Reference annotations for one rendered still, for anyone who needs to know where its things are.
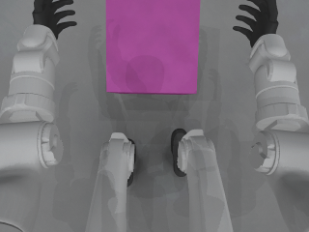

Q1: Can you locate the right robot shin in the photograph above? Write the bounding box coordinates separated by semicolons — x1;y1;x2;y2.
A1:
177;129;216;172

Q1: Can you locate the right robot hand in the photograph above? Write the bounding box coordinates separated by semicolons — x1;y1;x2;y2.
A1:
233;0;279;47

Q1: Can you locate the left robot forearm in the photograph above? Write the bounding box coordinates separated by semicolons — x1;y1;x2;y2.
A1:
0;24;60;124

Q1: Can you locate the right robot foot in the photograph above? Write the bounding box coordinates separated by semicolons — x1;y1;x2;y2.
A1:
171;129;186;177

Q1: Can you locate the right robot forearm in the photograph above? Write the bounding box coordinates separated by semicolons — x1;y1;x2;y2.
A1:
248;34;309;133

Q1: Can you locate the robot right upper arm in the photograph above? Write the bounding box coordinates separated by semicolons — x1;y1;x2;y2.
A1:
248;129;309;232

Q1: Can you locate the robot left upper arm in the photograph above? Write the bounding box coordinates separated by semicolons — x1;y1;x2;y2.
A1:
0;120;64;232

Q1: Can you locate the left robot hand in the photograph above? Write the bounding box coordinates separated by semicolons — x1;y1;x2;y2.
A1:
32;0;77;40

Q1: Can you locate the carton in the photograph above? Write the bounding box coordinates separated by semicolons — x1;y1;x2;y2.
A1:
105;0;201;95

